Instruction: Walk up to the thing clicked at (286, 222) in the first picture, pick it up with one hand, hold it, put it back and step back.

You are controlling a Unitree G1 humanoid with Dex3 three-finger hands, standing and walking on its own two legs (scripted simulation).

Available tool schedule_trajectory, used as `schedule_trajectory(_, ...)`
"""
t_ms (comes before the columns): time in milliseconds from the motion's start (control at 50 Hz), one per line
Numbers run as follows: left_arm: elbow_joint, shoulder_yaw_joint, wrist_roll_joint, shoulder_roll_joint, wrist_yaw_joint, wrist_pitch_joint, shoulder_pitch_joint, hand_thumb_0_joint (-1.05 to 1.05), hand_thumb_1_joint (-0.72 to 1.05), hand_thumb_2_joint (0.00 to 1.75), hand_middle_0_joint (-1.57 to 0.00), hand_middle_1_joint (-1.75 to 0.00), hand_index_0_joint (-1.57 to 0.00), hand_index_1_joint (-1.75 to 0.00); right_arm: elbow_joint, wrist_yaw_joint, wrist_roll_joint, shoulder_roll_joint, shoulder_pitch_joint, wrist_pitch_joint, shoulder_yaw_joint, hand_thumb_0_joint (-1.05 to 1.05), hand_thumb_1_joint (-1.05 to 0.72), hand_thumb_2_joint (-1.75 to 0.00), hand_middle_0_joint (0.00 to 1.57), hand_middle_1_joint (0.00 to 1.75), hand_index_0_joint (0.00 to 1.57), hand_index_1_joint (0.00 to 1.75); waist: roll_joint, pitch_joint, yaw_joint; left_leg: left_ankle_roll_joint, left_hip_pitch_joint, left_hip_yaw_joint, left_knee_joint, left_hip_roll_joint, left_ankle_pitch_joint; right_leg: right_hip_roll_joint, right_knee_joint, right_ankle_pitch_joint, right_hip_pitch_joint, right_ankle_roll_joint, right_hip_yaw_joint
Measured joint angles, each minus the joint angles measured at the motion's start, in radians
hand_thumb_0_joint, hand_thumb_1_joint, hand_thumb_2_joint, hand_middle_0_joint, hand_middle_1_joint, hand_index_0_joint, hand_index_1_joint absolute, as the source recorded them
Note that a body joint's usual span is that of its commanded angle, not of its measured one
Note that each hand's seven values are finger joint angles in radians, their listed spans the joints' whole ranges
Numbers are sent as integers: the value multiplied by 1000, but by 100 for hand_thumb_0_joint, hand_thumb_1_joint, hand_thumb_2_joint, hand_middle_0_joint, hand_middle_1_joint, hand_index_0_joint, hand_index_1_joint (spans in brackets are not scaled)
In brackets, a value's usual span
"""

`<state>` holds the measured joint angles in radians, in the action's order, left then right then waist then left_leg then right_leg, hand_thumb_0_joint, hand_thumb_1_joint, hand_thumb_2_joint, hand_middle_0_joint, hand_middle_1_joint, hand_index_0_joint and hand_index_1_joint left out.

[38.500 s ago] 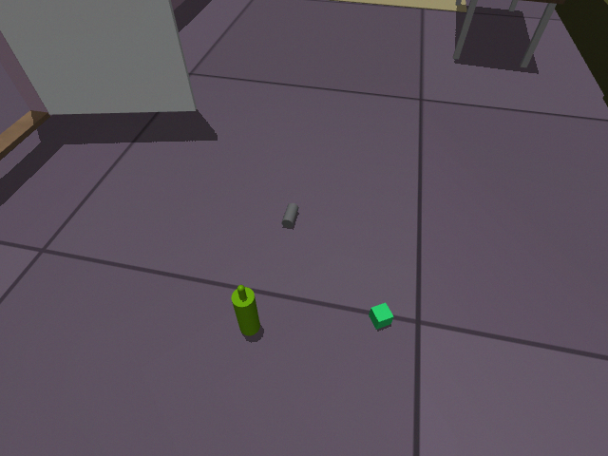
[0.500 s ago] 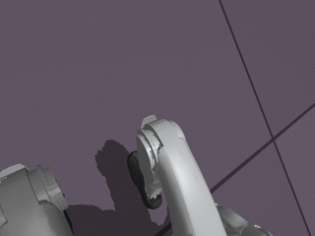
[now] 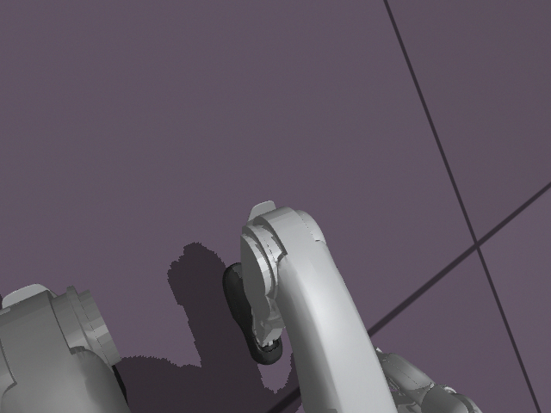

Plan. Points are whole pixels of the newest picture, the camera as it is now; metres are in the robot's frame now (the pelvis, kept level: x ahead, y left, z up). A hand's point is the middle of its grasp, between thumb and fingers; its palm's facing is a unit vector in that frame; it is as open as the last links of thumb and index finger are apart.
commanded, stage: close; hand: left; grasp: from above
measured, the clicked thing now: out of the picture +0.47 +0.31 -0.28
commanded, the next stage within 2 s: settle in 0.18 s
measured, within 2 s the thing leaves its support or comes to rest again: leaves its support in 0.66 s
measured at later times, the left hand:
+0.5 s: hand out of the picture +0.45 +0.30 -0.24, palm faces -0.43 -0.15 -0.89, open 7.8 cm
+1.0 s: hand out of the picture +0.44 +0.32 -0.15, palm faces -0.42 -0.09 -0.90, open 7.6 cm
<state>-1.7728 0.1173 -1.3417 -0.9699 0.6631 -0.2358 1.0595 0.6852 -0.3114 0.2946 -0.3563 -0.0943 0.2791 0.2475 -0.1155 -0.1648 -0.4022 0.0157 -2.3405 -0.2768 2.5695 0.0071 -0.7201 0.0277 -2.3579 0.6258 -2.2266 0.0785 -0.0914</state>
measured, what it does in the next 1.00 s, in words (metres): stands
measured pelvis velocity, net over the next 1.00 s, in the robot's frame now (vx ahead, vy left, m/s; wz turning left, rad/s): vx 0.01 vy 0.00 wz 0.07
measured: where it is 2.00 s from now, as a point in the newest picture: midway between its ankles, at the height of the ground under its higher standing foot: (193, 374)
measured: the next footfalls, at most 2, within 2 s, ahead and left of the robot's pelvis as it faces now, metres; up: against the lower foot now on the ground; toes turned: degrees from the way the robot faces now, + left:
none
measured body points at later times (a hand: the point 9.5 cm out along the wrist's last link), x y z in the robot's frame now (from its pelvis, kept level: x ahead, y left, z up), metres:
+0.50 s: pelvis +0.00 +0.00 +0.00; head +0.27 +0.12 +0.34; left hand +0.47 +0.31 -0.19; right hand +0.04 -0.26 -0.05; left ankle +0.06 +0.13 -0.27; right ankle +0.13 -0.14 -0.27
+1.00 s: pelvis +0.01 +0.00 +0.03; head +0.24 +0.10 +0.40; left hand +0.46 +0.32 -0.10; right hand +0.10 -0.26 -0.06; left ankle +0.06 +0.13 -0.27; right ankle +0.13 -0.14 -0.27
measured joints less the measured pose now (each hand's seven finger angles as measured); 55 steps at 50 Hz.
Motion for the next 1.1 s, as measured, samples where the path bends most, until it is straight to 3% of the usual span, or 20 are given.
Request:
schedule_trajectory(400,7,7,16,-20,-29,-1,6,3,34,12,-94,-16,-97,-15,-9,5,-4,-4,-25,-11,14,0,-91,-90,20,30,20,30,2,-8,-10,5,4,-3,-5,0,0,-1,4,-2,0,2,-3)
schedule_trajectory(560,70,25,24,5,-61,17,-24,3,33,8,-100,-10,-102,-10,-7,12,-11,5,-42,-20,-3,0,-92,-90,20,30,20,30,9,9,1,6,-2,1,-17,-1,-1,-4,12,-1,-8,-3,-1)
schedule_trajectory(620,131,47,27,27,-79,21,-62,3,33,6,-102,-8,-104,-8,-2,9,-20,9,-54,-25,-20,0,-92,-90,20,30,20,30,15,28,12,9,-3,3,-21,-1,-5,-7,13,4,-11,-9,-1)
schedule_trajectory(760,284,18,61,122,-115,44,-138,3,34,3,-105,-3,-106,-4,35,2,-61,30,-65,-54,-81,0,-91,-90,20,30,21,30,50,111,58,12,-9,22,-45,1,-15,-19,19,21,-24,-21,11)
schedule_trajectory(840,319,-24,74,171,-149,72,-144,2,34,2,-107,0,-107,-2,47,4,-93,37,-58,-73,-117,0,-91,-90,20,30,21,30,81,162,84,7,-10,43,-65,1,-16,-27,25,31,-28,-24,26)
schedule_trajectory(1000,359,-76,113,238,-256,109,-122,2,33,1,-108,0,-109,0,33,26,-135,48,-39,-114,-161,0,-91,-90,20,30,20,30,131,204,126,-3,6,86,-121,-1,3,-38,55,28,-21,-21,56)
schedule_trajectory(1100,379,-80,122,259,-325,90,-116,2,33,2,-108,0,-109,0,21,48,-149,54,-45,-148,-167,0,-91,-90,20,30,20,30,138,207,139,2,27,100,-153,2,20,-44,72,20,-8,-13,67)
